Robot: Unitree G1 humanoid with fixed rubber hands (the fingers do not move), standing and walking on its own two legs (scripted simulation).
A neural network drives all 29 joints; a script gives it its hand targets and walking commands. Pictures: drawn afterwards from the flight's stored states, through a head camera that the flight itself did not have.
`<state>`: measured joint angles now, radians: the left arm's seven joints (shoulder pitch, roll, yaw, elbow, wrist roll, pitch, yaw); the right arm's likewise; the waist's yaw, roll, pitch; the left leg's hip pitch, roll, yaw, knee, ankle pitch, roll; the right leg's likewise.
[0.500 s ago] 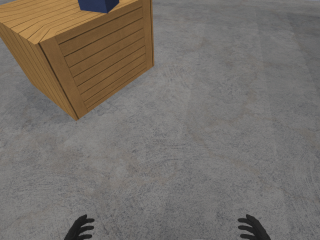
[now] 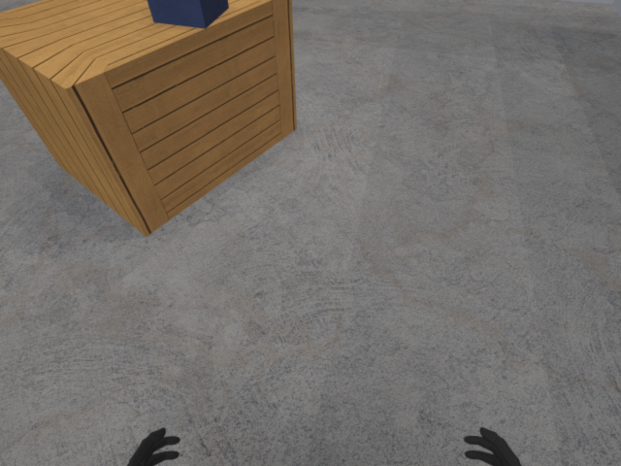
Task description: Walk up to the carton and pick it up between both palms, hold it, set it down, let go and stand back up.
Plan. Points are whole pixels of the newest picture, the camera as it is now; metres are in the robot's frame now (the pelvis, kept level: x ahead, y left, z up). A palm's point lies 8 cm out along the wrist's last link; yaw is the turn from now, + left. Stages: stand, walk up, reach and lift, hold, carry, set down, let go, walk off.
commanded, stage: stand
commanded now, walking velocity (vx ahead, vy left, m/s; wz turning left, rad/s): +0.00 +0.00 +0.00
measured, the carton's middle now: out of the picture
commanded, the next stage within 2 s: none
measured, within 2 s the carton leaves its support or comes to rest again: neither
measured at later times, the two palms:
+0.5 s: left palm out of the picture +0.09 +0.25 -0.10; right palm out of the picture +0.09 -0.24 -0.10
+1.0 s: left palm out of the picture +0.09 +0.25 -0.10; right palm out of the picture +0.08 -0.24 -0.11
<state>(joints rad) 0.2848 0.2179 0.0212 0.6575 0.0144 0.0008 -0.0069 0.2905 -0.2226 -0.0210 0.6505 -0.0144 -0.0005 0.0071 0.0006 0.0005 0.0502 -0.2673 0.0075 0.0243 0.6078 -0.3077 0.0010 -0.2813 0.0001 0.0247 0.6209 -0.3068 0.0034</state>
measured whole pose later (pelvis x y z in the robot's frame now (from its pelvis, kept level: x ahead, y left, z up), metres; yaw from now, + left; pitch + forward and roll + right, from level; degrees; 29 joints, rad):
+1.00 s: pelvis +0.00 +0.00 +0.00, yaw -1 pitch -2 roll +0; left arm 0.30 0.23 0.01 0.71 0.01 0.00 0.00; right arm 0.31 -0.24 -0.01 0.71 -0.01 0.00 0.00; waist 0.00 0.00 0.05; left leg -0.25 0.01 0.04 0.57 -0.29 0.01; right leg -0.27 0.00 0.04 0.58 -0.28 0.01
